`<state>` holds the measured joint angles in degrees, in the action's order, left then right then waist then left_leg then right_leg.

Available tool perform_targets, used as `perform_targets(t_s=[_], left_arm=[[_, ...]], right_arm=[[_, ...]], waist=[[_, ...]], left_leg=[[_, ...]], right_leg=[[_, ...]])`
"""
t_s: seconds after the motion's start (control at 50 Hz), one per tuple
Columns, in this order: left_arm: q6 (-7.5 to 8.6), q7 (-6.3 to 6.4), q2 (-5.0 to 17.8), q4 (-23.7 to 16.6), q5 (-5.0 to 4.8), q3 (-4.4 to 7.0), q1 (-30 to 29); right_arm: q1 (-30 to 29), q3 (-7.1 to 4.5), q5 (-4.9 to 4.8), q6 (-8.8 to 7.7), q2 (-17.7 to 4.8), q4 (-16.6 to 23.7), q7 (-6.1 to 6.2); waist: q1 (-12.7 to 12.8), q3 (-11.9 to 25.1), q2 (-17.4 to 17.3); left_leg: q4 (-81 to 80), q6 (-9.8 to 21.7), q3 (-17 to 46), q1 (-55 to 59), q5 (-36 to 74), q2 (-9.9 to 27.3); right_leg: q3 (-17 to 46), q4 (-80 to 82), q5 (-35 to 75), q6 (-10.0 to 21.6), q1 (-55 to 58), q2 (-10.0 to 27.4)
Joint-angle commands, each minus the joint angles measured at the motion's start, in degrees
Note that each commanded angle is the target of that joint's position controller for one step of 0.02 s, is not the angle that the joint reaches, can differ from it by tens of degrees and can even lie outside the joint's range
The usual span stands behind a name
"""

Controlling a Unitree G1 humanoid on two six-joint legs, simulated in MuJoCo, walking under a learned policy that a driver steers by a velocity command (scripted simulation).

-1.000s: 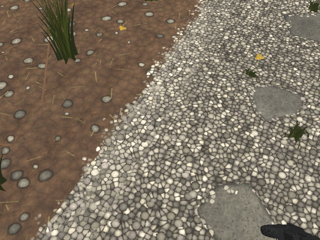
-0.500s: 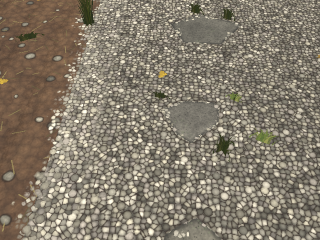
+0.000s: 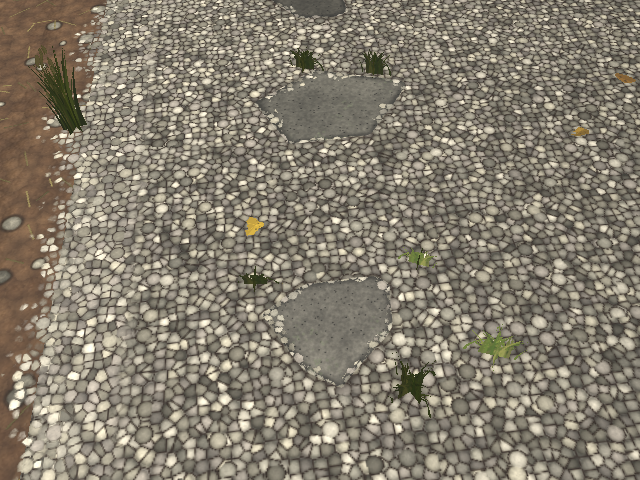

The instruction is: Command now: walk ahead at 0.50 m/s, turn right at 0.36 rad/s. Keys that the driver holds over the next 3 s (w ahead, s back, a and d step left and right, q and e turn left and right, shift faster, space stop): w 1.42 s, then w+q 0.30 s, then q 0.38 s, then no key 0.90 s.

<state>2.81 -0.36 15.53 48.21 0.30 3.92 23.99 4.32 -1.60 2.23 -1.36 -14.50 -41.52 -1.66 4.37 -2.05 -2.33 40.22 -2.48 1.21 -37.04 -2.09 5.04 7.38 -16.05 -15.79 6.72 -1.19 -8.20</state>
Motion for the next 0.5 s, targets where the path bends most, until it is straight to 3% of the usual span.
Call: perform_targets(t_s=[0.02,0.06,0.08,0.1,0.12,0.14,0.16,0.18,0.2,0.22,0.26,0.32,0.4,0.5], left_arm=[[0.81,0.71,8.35,-1.77,0.40,1.62,3.70],[1.04,1.02,9.41,-1.96,0.56,1.67,1.61],[1.19,1.05,10.05,-1.96,0.64,1.73,0.60],[1.24,0.84,10.20,-1.75,0.70,1.65,-0.18],[1.48,0.57,8.59,-2.16,0.57,1.09,-0.13],[1.57,0.30,3.44,-3.82,-1.32,-0.08,5.62],[1.44,0.40,5.60,-3.08,-0.25,0.12,6.90],[1.00,0.43,6.81,-2.86,0.88,0.34,3.07],[1.01,-0.11,6.36,-3.40,1.22,0.01,-1.17],[0.81,-0.54,5.49,-3.93,1.20,-0.17,-3.02],[-0.29,-1.18,4.64,-3.40,2.06,-0.52,-2.22],[-0.88,-1.64,3.93,-3.83,2.26,-0.90,-4.32],[-0.79,-1.97,2.66,-6.77,2.05,-1.81,-14.51],[-0.35,-2.06,1.34,-9.05,1.44,-2.88,-23.45]], right_arm=[[-7.66,-0.55,-0.32,-1.68,-4.07,6.09,-0.26],[-3.79,-1.02,-0.41,-2.08,-5.36,5.26,-0.06],[0.35,-1.57,-0.48,-2.30,-6.49,3.96,0.35],[7.75,-2.18,-0.47,-2.75,-7.45,1.57,0.98],[15.88,-2.93,0.25,-3.38,-9.80,0.00,1.77],[22.02,-4.38,1.56,-3.44,-16.10,-0.07,2.28],[20.80,-4.47,0.07,-2.55,-14.86,-1.32,1.55],[15.28,-3.57,-0.79,-2.18,-10.67,-0.38,1.24],[11.85,-2.70,-0.98,-2.29,-7.11,-0.06,0.98],[10.65,-2.15,-0.74,-2.49,-5.58,-0.58,1.02],[11.42,-1.76,-1.03,-3.34,-4.96,-2.23,1.12],[14.40,-2.11,-1.81,-4.55,-6.17,-4.35,0.72],[17.71,-2.03,-2.04,-4.31,-5.91,-6.64,0.65],[22.03,-2.20,-1.83,-4.12,-7.04,-9.18,0.80]], waist=[[1.07,-0.47,6.55],[-1.40,-0.35,7.22],[-3.33,1.06,7.37],[-6.94,4.62,5.63],[-10.50,10.27,3.01],[-9.49,19.00,-8.50],[-7.90,18.62,-11.82],[-6.07,8.71,-3.73],[-5.86,3.99,0.90],[-4.87,1.47,0.21],[-3.35,1.01,-2.86],[-2.98,1.10,-2.56],[-5.00,-1.24,-1.76],[-7.62,-1.72,-1.94]], left_leg=[[-5.30,1.83,-1.96,1.48,1.14,-2.42],[-8.85,3.90,-2.00,8.75,-2.37,-3.76],[-10.01,4.93,-2.69,14.50,-5.32,-5.48],[-13.43,6.16,-3.71,23.18,-5.39,-6.97],[-14.29,8.36,1.79,35.53,-7.36,-1.26],[-16.44,14.62,26.16,51.60,-15.48,14.50],[-24.57,17.53,43.21,50.75,-17.70,18.80],[-25.24,17.21,36.32,42.30,-22.45,17.05],[-26.32,16.16,28.26,35.68,-20.27,14.18],[-27.89,14.51,22.02,31.65,-15.44,11.20],[-29.49,13.10,14.79,27.97,-6.07,7.70],[-31.45,14.29,10.31,28.94,2.11,6.94],[-33.72,14.08,5.40,31.32,5.58,4.78],[-31.89,12.89,2.27,34.53,12.04,4.69]], right_leg=[[9.36,0.45,30.04,5.44,2.28,16.43],[9.55,-1.58,34.51,3.66,1.79,17.42],[8.88,-5.47,41.76,2.75,1.70,16.93],[6.57,-14.44,46.27,1.69,1.22,14.53],[4.36,-26.91,38.23,0.61,-4.99,11.66],[-0.98,-47.11,12.65,-2.15,-20.59,3.91],[-0.87,-54.87,-13.05,-2.09,-29.94,0.48],[0.68,-57.84,-9.07,-1.83,-33.25,4.19],[0.26,-55.38,-5.26,-1.86,-32.87,6.35],[-0.55,-52.07,-3.61,-1.92,-31.97,8.14],[-2.01,-48.60,-2.10,-2.96,-28.76,9.51],[-4.30,-45.87,1.15,-4.23,-31.46,10.82],[-7.53,-35.27,8.81,-6.09,-36.67,13.21],[-10.62,-21.41,14.33,-5.78,-32.65,11.68]])
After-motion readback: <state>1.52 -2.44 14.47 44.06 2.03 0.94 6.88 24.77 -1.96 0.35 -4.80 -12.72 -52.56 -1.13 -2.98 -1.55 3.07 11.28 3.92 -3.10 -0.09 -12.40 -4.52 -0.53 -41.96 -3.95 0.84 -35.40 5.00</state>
